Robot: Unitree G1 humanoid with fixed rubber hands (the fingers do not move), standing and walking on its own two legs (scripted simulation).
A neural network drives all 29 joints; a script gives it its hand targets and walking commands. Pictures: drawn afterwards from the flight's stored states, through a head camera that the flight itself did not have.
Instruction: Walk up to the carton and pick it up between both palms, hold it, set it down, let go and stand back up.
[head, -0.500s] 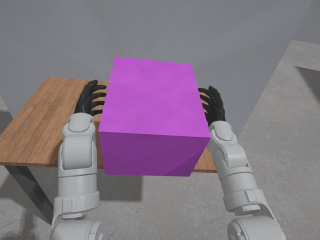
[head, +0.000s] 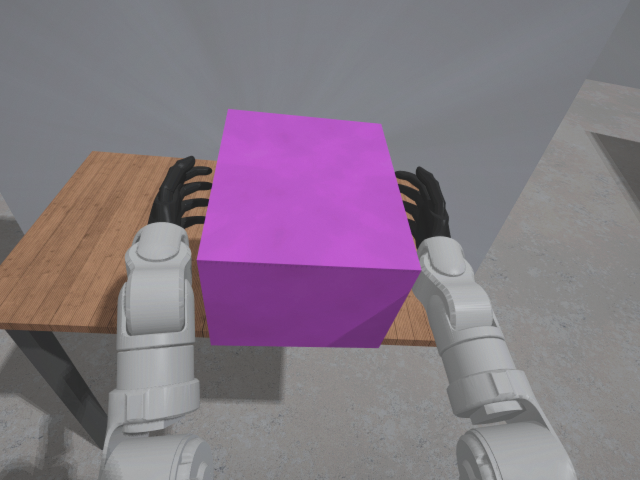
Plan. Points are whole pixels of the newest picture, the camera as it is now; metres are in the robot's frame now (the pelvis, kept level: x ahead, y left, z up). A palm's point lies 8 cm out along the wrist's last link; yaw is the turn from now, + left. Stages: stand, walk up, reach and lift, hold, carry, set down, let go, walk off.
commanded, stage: hold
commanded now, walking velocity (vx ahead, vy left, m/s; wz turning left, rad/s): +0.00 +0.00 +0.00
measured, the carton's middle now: (302, 226) +0.41 +0.01 +0.14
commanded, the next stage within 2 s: none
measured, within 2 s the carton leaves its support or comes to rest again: neither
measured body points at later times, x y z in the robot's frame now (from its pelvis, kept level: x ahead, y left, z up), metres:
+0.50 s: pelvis -0.01 +0.00 +0.00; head -0.04 +0.03 +0.45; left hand +0.36 +0.16 +0.18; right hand +0.37 -0.15 +0.17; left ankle +0.03 +0.11 -0.75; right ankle +0.01 -0.10 -0.75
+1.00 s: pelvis +0.00 +0.00 +0.00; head -0.04 +0.03 +0.45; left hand +0.36 +0.16 +0.18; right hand +0.36 -0.15 +0.17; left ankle +0.03 +0.10 -0.75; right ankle +0.01 -0.10 -0.75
